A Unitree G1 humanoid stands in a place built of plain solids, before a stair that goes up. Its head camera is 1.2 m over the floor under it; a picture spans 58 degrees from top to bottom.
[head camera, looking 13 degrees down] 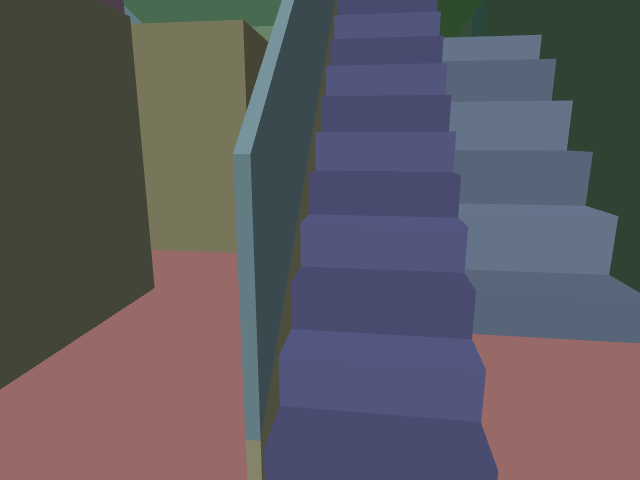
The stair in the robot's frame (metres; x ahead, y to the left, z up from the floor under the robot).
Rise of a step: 0.21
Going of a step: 0.24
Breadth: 0.75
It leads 8 degrees to the right of straight ahead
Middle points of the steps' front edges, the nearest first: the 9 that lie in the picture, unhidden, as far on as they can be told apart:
1.19 -0.18 0.21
1.43 -0.21 0.42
1.66 -0.25 0.62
1.90 -0.28 0.83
2.14 -0.31 1.04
2.38 -0.34 1.24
2.62 -0.37 1.45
2.86 -0.41 1.66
3.10 -0.44 1.87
